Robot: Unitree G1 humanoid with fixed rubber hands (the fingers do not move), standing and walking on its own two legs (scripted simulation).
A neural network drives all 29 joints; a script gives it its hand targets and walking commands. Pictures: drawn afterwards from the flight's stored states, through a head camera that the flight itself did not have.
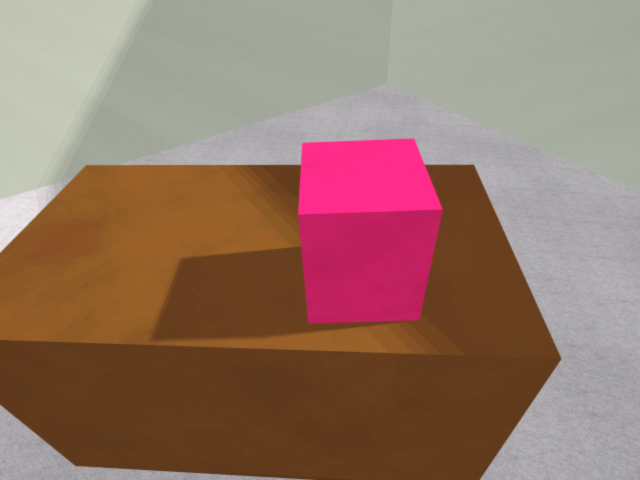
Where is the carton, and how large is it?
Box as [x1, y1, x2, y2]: [298, 138, 442, 323]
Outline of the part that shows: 413,138 302,143 298,218 308,323 419,319 442,209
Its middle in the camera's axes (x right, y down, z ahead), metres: +0.07 -0.01 +0.70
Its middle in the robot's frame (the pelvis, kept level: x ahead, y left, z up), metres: +0.55 -0.06 +0.02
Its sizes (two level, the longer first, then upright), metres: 0.210 0.200 0.250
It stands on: a pedestal, 0.65 m high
